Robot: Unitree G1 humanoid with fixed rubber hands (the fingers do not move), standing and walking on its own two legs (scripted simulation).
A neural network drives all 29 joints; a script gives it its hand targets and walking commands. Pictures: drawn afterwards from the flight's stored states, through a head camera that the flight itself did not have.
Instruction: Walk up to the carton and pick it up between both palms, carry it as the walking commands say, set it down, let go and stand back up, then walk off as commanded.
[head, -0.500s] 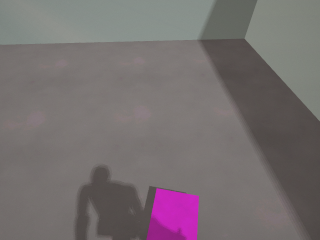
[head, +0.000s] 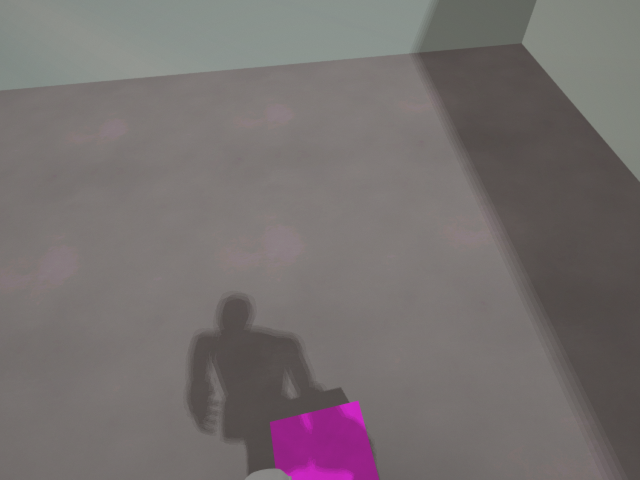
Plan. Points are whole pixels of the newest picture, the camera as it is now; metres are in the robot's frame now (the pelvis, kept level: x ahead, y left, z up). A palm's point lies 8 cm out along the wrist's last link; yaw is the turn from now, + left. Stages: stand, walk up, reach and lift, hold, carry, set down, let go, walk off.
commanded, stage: walk off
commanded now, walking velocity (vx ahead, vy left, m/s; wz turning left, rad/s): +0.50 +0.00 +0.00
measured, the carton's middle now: (326, 471) +0.24 +0.05 -0.69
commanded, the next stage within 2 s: stand in 0.32 s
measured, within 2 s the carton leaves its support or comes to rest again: rests again in 0.82 s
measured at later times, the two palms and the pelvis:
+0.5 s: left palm (214, 307) +0.40 +0.23 -0.12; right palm (531, 441) +0.21 -0.26 -0.17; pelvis +0.28 -0.03 -0.02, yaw -1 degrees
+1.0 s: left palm (252, 335) +0.36 +0.16 -0.14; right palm (508, 305) +0.41 -0.27 -0.13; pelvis +0.38 -0.05 +0.01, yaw +0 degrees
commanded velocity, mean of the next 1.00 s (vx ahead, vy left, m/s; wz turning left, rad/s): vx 0.15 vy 0.00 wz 0.00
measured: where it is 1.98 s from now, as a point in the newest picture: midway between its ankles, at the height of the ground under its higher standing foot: (366, 420)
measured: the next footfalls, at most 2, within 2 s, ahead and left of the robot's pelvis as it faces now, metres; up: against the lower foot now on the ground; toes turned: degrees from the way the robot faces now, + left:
left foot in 0.02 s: +0.00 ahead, +0.13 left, +0.09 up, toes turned +8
left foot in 0.20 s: +0.19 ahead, +0.16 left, +0.00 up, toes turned +8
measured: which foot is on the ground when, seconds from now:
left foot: up 0.00-0.00, down 0.02-0.06, up 0.08-0.18, down 0.20-0.50, up 0.52-0.70, down 0.72-1.00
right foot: down 0.00-0.20, up 0.22-0.44, down 0.46-1.00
